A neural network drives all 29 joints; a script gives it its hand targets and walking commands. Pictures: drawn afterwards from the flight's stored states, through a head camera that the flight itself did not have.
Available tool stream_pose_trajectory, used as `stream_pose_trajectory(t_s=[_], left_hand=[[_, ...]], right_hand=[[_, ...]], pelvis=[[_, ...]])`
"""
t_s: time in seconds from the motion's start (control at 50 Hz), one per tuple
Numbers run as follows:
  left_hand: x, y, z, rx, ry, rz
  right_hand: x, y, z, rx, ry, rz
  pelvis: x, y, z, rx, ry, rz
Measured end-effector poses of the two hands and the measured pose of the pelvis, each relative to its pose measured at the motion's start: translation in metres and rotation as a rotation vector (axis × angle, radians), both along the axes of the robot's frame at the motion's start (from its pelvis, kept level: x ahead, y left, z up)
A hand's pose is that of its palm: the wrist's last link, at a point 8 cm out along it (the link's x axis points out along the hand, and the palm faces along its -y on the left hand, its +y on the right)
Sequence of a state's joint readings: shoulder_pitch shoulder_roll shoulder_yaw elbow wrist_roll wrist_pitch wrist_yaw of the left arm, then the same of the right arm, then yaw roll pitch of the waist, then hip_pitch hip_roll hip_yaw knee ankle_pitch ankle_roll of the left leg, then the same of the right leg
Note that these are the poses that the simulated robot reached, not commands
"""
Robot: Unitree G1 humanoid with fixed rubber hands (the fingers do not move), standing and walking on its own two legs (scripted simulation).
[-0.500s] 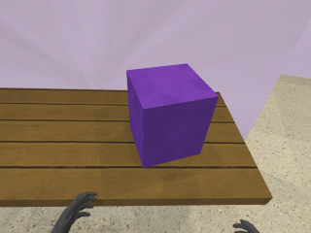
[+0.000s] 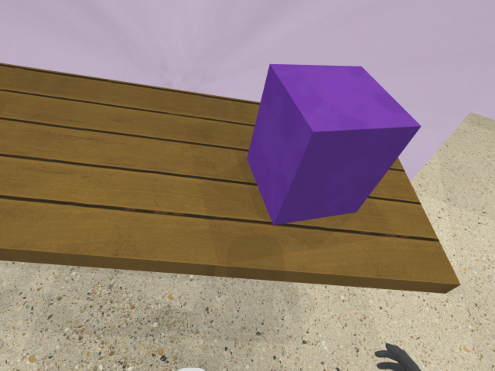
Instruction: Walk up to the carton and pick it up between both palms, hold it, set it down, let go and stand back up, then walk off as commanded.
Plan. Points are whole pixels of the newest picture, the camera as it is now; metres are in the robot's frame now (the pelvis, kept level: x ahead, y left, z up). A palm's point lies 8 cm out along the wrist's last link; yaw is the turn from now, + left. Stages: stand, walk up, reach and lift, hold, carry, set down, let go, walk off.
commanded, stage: walk off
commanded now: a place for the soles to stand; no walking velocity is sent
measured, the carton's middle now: (317, 145) +0.55 -0.09 +0.08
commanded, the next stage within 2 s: none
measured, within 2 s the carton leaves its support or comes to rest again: neither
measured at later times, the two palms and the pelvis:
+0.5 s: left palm out of the picture -0.09 +0.41 -0.08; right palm out of the picture +0.00 -0.23 -0.09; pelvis -0.11 +0.06 -0.01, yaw -1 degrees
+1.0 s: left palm out of the picture -0.05 +0.40 -0.15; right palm out of the picture -0.11 -0.24 -0.06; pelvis -0.15 +0.08 -0.02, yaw -3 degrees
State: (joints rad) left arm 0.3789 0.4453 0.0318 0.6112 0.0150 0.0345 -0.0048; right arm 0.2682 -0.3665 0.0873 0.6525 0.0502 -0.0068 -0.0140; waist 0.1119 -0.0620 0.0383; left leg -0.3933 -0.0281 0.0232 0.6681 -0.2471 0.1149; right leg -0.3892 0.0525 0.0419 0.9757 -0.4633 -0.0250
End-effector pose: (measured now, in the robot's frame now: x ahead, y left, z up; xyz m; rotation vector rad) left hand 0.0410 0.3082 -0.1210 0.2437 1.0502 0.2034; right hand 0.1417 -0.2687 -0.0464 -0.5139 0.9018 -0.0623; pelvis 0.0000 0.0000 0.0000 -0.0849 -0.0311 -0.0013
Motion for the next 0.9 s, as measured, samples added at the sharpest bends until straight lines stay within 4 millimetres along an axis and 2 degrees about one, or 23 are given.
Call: stream_pose_trajectory(t_s=[0.1,0.2,0.3,0.38,0.44,0.52,0.58,0.64,0.7,0.76,0.82,0.9], left_hand=[[-0.019,0.021,-0.004,0.015,0.039,-0.005],[-0.047,0.037,0.001,0.042,0.088,0.002],[-0.082,0.057,0.020,0.109,0.135,0.010],[-0.111,0.078,0.032,0.183,0.140,0.026],[-0.129,0.090,0.039,0.197,0.113,0.062],[-0.124,0.098,0.034,0.168,0.065,0.070],[-0.106,0.102,0.021,0.122,0.038,0.049],[-0.093,0.109,0.001,0.083,0.022,0.013],[-0.097,0.109,-0.021,0.035,0.064,-0.011],[-0.098,0.102,-0.035,-0.012,0.084,-0.021],[-0.097,0.100,-0.041,-0.033,0.084,-0.022],[-0.097,0.098,-0.039,-0.027,0.090,-0.026]], right_hand=[[-0.020,0.009,0.004,-0.011,-0.021,-0.026],[-0.047,0.015,-0.001,0.006,-0.011,-0.044],[-0.071,0.023,-0.018,0.046,0.002,-0.043],[-0.085,0.030,-0.040,0.091,-0.025,-0.049],[-0.106,0.042,-0.048,0.107,-0.003,-0.049],[-0.151,0.042,-0.043,0.062,0.079,-0.076],[-0.188,0.039,-0.035,-0.007,0.179,-0.093],[-0.213,0.043,-0.032,-0.078,0.229,-0.105],[-0.227,0.054,-0.019,-0.112,0.226,-0.151],[-0.240,0.052,-0.002,-0.175,0.222,-0.184],[-0.250,0.048,0.007,-0.215,0.236,-0.198],[-0.253,0.044,0.004,-0.214,0.236,-0.200]], pelvis=[[-0.018,0.013,-0.001,0.008,-0.011,-0.025],[-0.040,0.022,0.001,0.035,-0.003,-0.041],[-0.067,0.033,0.000,0.060,0.004,-0.046],[-0.092,0.042,-0.010,0.076,-0.018,-0.055],[-0.104,0.051,-0.011,0.056,-0.056,-0.031],[-0.112,0.062,-0.007,0.068,-0.027,-0.017],[-0.123,0.073,-0.007,0.064,0.032,-0.011],[-0.136,0.088,-0.016,0.046,0.073,-0.007],[-0.146,0.095,-0.015,0.085,0.060,-0.032],[-0.147,0.098,-0.013,0.080,0.057,-0.044],[-0.147,0.099,-0.013,0.078,0.058,-0.044],[-0.147,0.096,-0.014,0.083,0.058,-0.046]])
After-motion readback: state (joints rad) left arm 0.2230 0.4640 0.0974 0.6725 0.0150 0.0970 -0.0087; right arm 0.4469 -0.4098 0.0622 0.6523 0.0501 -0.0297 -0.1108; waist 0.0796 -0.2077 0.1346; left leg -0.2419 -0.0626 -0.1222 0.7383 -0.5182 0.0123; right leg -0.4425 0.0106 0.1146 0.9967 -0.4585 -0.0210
